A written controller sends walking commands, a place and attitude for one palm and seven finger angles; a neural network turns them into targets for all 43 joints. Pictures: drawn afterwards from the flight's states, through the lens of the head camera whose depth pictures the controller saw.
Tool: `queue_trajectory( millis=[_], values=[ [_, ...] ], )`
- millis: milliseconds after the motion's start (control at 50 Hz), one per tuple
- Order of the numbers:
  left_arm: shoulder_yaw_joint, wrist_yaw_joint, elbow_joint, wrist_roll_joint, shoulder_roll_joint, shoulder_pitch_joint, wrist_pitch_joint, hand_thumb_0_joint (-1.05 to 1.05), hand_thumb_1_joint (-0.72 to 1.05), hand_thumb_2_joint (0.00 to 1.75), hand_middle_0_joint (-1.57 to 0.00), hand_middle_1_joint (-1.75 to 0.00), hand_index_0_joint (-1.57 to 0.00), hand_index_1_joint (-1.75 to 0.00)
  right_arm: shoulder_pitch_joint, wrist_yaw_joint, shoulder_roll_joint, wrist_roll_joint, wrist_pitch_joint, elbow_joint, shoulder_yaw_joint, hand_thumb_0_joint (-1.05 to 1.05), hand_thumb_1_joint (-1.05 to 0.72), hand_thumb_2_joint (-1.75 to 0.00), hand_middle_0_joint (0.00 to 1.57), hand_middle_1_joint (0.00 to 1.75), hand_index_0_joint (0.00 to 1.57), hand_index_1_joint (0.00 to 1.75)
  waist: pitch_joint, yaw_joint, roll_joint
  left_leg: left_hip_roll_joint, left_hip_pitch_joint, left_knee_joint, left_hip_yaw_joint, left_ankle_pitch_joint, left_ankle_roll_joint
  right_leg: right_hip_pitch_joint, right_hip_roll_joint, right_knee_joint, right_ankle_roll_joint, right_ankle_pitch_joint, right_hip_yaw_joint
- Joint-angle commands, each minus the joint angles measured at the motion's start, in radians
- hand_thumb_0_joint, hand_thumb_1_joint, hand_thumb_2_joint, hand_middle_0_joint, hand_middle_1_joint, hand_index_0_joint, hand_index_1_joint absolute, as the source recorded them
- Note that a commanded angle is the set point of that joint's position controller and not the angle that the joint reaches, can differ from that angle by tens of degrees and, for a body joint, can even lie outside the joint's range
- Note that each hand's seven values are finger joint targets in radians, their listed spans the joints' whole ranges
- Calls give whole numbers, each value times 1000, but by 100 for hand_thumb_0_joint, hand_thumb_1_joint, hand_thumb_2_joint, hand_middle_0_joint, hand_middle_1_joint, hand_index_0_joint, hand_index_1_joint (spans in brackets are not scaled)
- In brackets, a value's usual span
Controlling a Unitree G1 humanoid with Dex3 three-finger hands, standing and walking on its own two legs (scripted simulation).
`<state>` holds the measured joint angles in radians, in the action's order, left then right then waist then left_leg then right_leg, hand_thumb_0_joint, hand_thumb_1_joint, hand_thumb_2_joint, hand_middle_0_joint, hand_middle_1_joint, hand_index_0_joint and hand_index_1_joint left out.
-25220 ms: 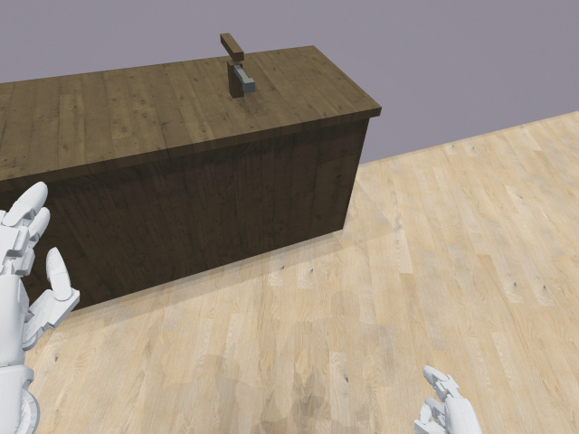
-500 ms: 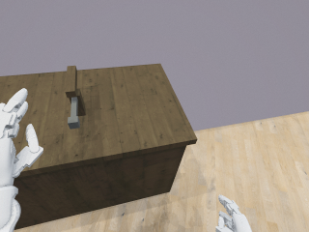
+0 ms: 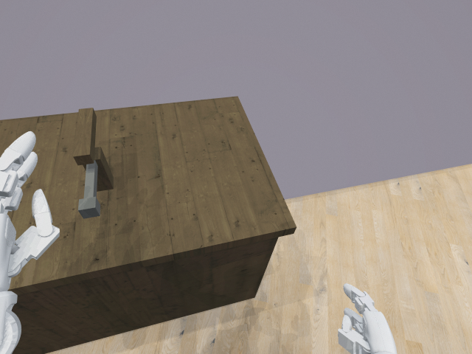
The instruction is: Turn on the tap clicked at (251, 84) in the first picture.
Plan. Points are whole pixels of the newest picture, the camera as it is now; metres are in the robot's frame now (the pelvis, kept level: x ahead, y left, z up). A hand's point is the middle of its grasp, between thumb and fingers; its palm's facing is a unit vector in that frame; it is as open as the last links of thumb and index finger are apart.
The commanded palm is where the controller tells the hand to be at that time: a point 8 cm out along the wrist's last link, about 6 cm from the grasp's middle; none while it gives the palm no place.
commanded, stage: come to a stop and stand still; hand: left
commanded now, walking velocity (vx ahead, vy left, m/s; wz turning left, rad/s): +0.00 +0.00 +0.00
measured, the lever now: (89, 207) +0.33 +0.30 +0.02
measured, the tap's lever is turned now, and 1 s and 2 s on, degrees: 0 0 0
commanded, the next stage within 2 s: look again from close up in 0.18 s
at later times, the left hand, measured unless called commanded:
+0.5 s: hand (53, 237) +0.21 +0.24 +0.16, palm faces +0.39 -0.85 -0.37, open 7.4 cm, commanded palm +0.15 +0.28 +0.17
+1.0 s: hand (77, 273) +0.19 +0.22 +0.12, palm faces +0.36 -0.86 -0.36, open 7.4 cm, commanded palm +0.13 +0.27 +0.16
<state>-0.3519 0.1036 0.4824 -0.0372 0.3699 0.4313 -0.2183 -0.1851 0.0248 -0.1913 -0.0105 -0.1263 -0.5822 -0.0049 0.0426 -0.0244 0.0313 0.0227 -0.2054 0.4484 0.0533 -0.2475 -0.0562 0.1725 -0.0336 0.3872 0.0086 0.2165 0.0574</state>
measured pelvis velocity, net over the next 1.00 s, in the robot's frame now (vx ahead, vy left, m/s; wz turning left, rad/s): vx -0.03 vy -0.02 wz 0.06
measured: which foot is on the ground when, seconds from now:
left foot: down 0.00-1.00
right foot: down 0.00-1.00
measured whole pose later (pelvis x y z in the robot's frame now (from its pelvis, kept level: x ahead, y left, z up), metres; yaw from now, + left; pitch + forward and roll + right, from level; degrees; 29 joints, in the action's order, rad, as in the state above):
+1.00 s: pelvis -0.03 -0.02 -0.01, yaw +3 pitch -1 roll +0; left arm -0.24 0.09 0.37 -0.04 0.32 0.38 0.03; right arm -0.15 0.01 -0.24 -0.01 -0.12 -0.65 -0.03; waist -0.01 -0.01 -0.02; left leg 0.05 -0.29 0.55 0.01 -0.25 -0.04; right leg 0.27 -0.02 0.57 -0.01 0.28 0.01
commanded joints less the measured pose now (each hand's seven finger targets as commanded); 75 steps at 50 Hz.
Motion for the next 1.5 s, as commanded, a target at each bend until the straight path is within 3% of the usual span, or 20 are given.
queue_trajectory(
  millis=[0,640,660,680,700,720,740,780,860,940,960,1040,1060,1080,1140,1240,1320,1360,1420,1480],
  values=[
    [-104,18,188,-14,144,-32,-54,0,90,90,-20,-30,-20,-30,64,13,-123,-6,-35,156,50,0,-90,-90,20,30,20,30,-199,4,-90,-109,117,-39,-76,383,57,-59,67,3,-33,-368,23],
    [-87,27,177,-11,150,-82,-32,0,90,90,-20,-30,-20,-30,82,27,-126,-6,-16,158,46,0,-90,-90,20,30,20,30,-136,4,-73,-106,28,-119,-112,94,30,-53,67,-54,-27,-170,32],
    [-300,30,499,16,911,-981,-180,0,90,90,-20,-30,-20,-30,-79,91,-198,-80,1,280,-155,0,-90,-90,20,30,20,30,22,66,-353,-114,-289,-137,-155,-214,-16,-149,-12,97,57,77,-34],
    [-256,-13,-78,114,351,-678,3,0,90,90,-20,-30,-20,-30,60,78,-115,41,-40,57,25,0,-90,-90,20,30,20,30,-151,-31,-213,-79,19,-101,-115,42,92,12,-18,139,-44,-13,-98],
    [-86,-26,-126,39,244,-475,40,0,90,90,-20,-30,-20,-30,53,21,-167,32,-60,69,34,0,-90,-90,20,30,20,30,-95,31,-134,-58,45,-89,-133,253,128,99,-27,84,-46,-48,-152],
    [-151,-25,-76,20,236,-395,70,0,90,90,-20,-30,-20,-30,21,12,-214,14,-41,61,65,0,-90,-90,20,30,20,30,-284,11,-133,-82,180,-37,-135,361,129,124,-34,118,-30,-91,-137],
    [-63,-58,-65,-61,107,-346,125,0,90,90,-20,-30,-20,-30,86,15,-192,3,-47,86,53,0,-90,-90,20,30,20,30,-317,-32,-153,-59,193,-23,-120,360,125,117,-13,111,-30,-76,-127],
    [-49,-96,-65,-140,85,-238,222,0,90,90,-20,-30,-20,-30,119,4,-202,-19,-50,75,44,0,-90,-90,20,30,20,30,-315,-52,-146,-48,177,-17,-94,329,122,76,-3,89,-35,-120,-146],
    [-14,-57,39,-33,139,-146,272,0,90,90,-20,-30,-20,-30,188,-19,-193,-29,-39,98,17,0,-90,-90,20,30,20,30,-143,-37,-83,-43,31,-35,-84,180,77,95,-11,93,-35,-89,-148],
    [-77,52,201,13,195,-256,111,0,90,90,-20,-30,-20,-30,196,-9,-170,10,-52,102,20,0,-90,-90,20,30,20,30,-173,-6,1,-36,-11,4,-102,29,46,155,-8,120,-22,35,-134],
    [-159,80,259,2,282,-278,65,0,90,90,-20,-30,-20,-30,189,-4,-165,10,-58,88,17,0,-90,-90,20,30,20,30,-190,-23,-36,-34,-9,1,-98,-1,49,150,-13,113,-23,62,-124],
    [-93,131,164,5,190,-311,-13,0,90,90,-20,-30,-20,-30,163,-5,-145,19,-90,40,17,0,-90,-90,20,30,20,30,-168,1,-147,-16,-41,49,-93,-100,43,192,5,117,-25,123,-101],
    [-120,128,117,9,225,-313,4,0,90,90,-20,-30,-20,-30,154,-2,-151,14,-86,26,17,0,-90,-90,20,30,20,30,-143,2,-174,-14,-49,51,-87,-120,40,196,9,94,-26,142,-91],
    [-48,111,95,-3,160,-337,25,0,90,90,-20,-30,-20,-30,171,0,-150,11,-88,35,12,0,-90,-90,20,30,20,30,-135,12,-190,-6,-63,58,-84,-146,36,196,23,89,-26,156,-86],
    [20,48,-30,-33,147,-345,139,0,90,90,-20,-30,-20,-30,183,22,-175,-9,-86,32,10,0,-90,-90,20,30,20,30,-62,11,-175,7,-110,70,-72,-209,32,207,42,33,-23,254,-52],
    [18,-26,4,-85,168,-343,251,0,90,90,-20,-30,-20,-30,224,53,-172,-24,-95,68,15,0,-90,-90,20,30,20,30,-104,-16,29,-2,-121,128,-68,-92,27,146,91,-58,4,382,54],
    [-105,14,74,-107,200,-239,153,0,90,90,-20,-30,-20,-30,221,42,-152,-14,-109,61,26,0,-90,-90,20,30,20,30,-155,-49,99,-17,-140,147,-85,-30,36,100,109,-28,29,256,73],
    [-193,37,96,-115,257,-180,106,0,90,90,-20,-30,-20,-30,193,30,-152,-15,-113,46,35,0,-90,-90,20,30,20,30,-202,-69,39,-19,-128,155,-79,18,37,65,105,11,29,106,70],
    [-140,43,105,-113,165,-83,84,0,90,90,-20,-30,-20,-30,144,13,-150,-12,-119,57,35,0,-90,-90,20,30,20,30,-263,-55,-64,-5,-90,166,-54,176,29,48,82,129,19,-240,-10],
    [-75,10,124,-122,104,-6,109,0,90,90,-20,-30,-20,-30,100,10,-159,-19,-124,71,32,0,-90,-90,20,30,20,30,-271,-40,-119,1,-56,182,-36,268,22,62,66,172,7,-380,-57]
  ],
)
